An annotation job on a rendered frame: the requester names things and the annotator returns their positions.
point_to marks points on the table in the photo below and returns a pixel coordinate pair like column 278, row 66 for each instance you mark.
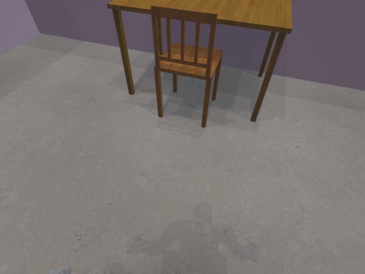
column 269, row 15

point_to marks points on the chair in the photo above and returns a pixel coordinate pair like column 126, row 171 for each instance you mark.
column 186, row 60

